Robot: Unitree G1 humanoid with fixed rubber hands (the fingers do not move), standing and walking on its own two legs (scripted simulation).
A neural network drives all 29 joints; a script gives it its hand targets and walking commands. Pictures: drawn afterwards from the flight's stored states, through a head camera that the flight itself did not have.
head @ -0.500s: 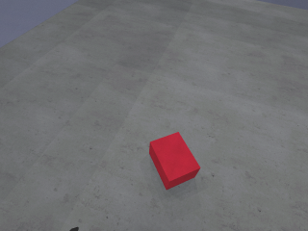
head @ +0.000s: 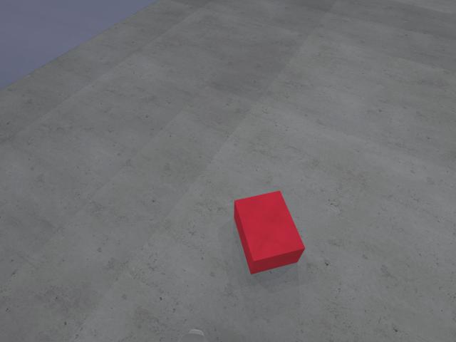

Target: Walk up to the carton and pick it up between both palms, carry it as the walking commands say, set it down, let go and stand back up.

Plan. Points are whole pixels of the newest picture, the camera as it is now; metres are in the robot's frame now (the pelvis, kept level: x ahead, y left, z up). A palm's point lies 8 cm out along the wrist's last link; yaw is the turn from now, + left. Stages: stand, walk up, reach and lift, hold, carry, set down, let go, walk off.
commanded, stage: walk up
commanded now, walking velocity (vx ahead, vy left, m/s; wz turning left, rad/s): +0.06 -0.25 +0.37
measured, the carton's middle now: (265, 231) +0.64 -0.14 -0.69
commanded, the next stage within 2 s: none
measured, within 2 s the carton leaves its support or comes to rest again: neither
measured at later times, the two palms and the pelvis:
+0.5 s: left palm out of the picture +0.09 +0.18 -0.13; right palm out of the picture +0.11 -0.33 -0.10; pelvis +0.03 -0.07 +0.01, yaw +8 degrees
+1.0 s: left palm out of the picture +0.07 +0.09 -0.12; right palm (444, 304) +0.22 -0.40 -0.12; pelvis +0.10 -0.16 +0.00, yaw +10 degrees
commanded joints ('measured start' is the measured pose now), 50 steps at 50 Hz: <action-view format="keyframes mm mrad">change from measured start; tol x32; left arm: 1 -23 115 26 -115 4 -22 7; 50 208 67 37 13 -9 -85 25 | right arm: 1 -39 -35 -70 -53 -26 23 1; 18 284 -162 -96 27 -48 -22 -38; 50 -89 50 1 -56 -8 -39 39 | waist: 1 38 -98 63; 30 -4 280 -80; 35 120 -197 -62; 50 95 -180 -163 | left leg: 1 -174 23 130 471 -127 30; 15 198 27 261 -161 86 84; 18 569 538 -429 -389 630 295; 22 230 403 -299 -543 -175 181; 33 27 230 18 -296 -36 73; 39 -151 66 156 535 -100 23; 50 -29 42 273 56 -74 22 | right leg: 1 8 -323 270 -355 -250 -134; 14 341 -195 -30 78 957 -85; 16 125 -150 -63 214 844 -25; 18 -394 6 10 591 -218 56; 19 -374 -52 246 708 -257 55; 33 262 -23 137 -168 76 -23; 36 71 -359 423 -403 -318 -150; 50 333 -185 181 -142 404 -178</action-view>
